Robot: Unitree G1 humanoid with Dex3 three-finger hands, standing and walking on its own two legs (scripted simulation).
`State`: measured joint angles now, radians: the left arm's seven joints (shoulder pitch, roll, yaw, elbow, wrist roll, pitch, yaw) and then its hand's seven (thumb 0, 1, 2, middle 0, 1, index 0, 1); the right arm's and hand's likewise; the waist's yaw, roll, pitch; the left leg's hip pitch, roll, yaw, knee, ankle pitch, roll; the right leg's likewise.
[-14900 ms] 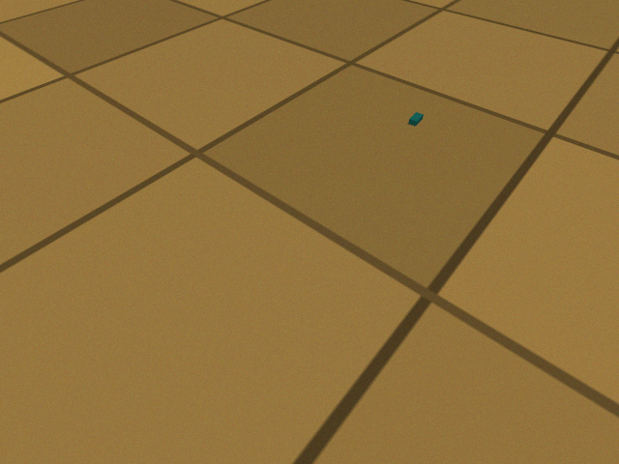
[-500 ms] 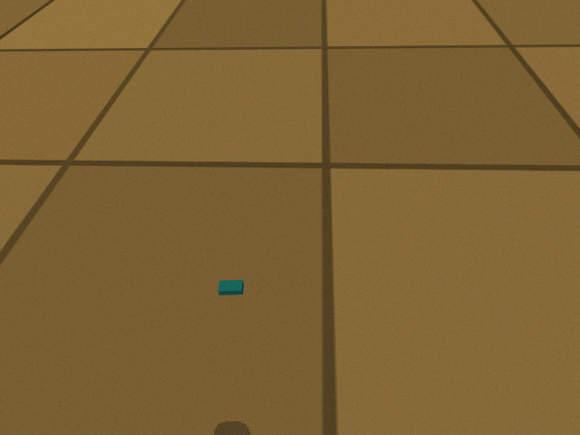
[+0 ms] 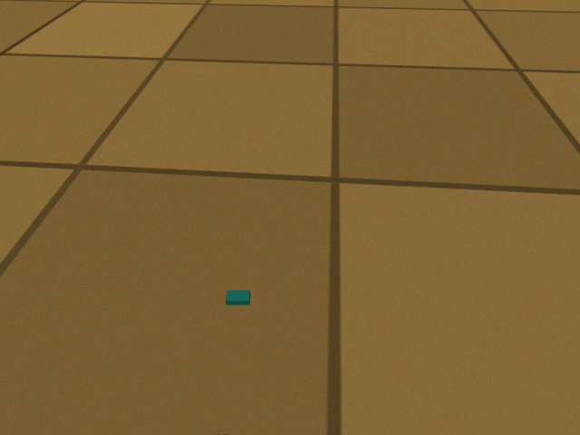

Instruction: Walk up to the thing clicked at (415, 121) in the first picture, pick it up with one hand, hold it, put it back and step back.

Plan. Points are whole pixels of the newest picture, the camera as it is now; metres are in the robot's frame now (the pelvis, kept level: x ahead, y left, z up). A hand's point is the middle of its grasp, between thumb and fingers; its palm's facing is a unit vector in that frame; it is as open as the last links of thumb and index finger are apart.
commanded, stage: walk up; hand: left
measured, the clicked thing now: (238, 297) +0.78 +0.25 -0.75
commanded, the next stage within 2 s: stand in 0.36 s
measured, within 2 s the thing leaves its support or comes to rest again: neither
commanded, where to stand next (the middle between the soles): +0.41 +0.01 m, yaw -1 degrees
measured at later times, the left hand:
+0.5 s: hand out of the picture +0.09 +0.26 -0.15, palm faces +0.00 -0.94 -0.35, open 7.4 cm
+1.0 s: hand out of the picture +0.07 +0.25 -0.14, palm faces -0.04 -0.94 -0.35, open 7.4 cm
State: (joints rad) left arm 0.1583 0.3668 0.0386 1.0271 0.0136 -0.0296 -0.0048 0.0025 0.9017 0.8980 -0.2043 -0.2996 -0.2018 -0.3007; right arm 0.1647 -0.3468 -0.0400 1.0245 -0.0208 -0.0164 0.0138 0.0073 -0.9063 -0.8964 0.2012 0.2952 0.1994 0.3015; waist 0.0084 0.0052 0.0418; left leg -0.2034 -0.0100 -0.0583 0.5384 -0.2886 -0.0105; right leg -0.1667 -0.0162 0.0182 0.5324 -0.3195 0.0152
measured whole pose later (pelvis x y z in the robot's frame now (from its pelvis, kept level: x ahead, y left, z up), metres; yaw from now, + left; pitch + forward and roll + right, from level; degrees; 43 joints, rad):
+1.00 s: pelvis -0.01 +0.00 +0.01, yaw -1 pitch -3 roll +0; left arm 0.09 0.35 0.00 1.15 0.01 -0.02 0.00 0.00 0.90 0.90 -0.20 -0.30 -0.20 -0.30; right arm 0.10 -0.35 -0.01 1.15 0.00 -0.01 0.01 0.01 -0.91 -0.90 0.20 0.29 0.20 0.30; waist -0.01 0.01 0.06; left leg -0.13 0.01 -0.05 0.33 -0.16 -0.02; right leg -0.09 -0.01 0.03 0.31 -0.18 0.02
